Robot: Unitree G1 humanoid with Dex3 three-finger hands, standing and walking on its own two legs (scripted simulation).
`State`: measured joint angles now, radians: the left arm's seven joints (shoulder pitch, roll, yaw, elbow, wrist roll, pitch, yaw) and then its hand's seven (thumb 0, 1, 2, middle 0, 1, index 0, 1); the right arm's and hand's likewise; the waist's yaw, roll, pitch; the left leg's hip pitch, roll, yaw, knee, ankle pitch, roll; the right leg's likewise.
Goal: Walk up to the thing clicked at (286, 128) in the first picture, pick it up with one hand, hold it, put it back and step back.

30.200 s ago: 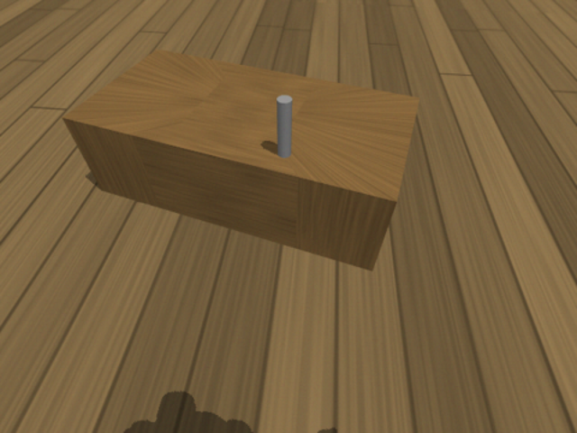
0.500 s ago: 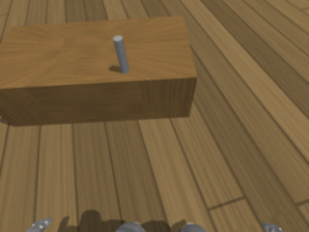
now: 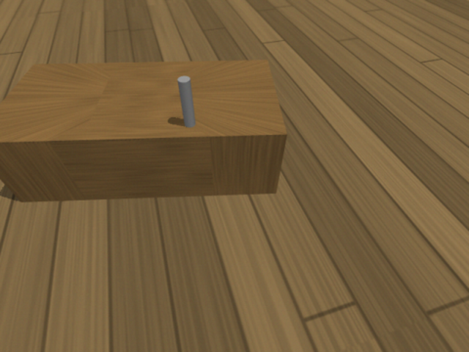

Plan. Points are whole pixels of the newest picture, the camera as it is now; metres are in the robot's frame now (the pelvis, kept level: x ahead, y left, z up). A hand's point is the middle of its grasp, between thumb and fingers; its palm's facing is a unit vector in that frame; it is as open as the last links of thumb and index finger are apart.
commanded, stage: step back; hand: left
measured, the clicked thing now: (187, 103) +1.10 +0.25 -0.24
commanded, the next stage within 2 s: stand in 0.74 s
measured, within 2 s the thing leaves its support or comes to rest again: neither
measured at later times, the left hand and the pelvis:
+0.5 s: hand out of the picture +0.10 +0.31 -0.16, palm faces -0.03 -0.92 -0.38, open 7.4 cm; pelvis +0.03 +0.03 -0.01, yaw -1 degrees
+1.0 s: hand (102, 343) +0.17 +0.26 -0.14, palm faces -0.02 -0.94 -0.33, open 7.4 cm; pelvis +0.06 +0.02 +0.01, yaw +0 degrees
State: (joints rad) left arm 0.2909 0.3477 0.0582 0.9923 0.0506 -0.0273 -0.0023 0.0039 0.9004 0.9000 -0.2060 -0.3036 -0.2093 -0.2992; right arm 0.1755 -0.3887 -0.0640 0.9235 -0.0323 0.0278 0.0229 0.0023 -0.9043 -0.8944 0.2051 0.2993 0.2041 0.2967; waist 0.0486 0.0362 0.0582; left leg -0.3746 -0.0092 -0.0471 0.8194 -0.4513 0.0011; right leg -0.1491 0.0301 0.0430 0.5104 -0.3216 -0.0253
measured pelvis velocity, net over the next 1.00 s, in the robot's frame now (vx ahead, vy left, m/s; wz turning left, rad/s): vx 0.06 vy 0.02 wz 0.00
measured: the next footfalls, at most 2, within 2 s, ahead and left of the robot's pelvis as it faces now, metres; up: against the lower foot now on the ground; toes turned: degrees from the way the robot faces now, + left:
left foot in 0.16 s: +0.10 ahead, +0.15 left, +0.00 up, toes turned +1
right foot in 0.50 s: +0.10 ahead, -0.11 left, +0.00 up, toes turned +0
